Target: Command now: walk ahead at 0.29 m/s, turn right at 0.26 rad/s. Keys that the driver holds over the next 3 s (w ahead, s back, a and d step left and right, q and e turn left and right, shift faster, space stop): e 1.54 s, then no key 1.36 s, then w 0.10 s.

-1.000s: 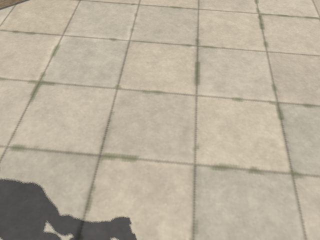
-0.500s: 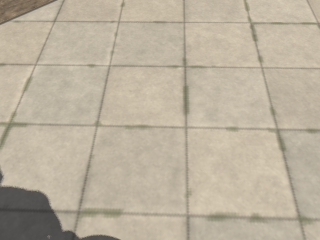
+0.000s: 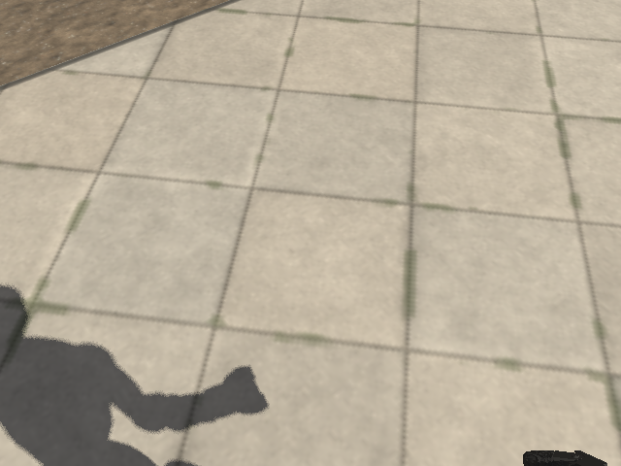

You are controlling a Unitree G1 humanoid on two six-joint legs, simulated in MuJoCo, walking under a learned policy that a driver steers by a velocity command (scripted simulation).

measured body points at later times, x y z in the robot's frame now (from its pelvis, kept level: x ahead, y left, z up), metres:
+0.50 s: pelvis +0.10 -0.01 +0.01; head +0.12 -0.04 +0.45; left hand +0.30 +0.23 -0.09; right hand +0.15 -0.31 -0.12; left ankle +0.15 +0.12 -0.73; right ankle +0.09 -0.11 -0.73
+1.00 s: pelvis +0.13 +0.00 +0.01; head +0.16 -0.01 +0.46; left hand +0.42 +0.15 -0.09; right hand +0.09 -0.32 -0.10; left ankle +0.20 +0.10 -0.73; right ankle +0.08 -0.11 -0.71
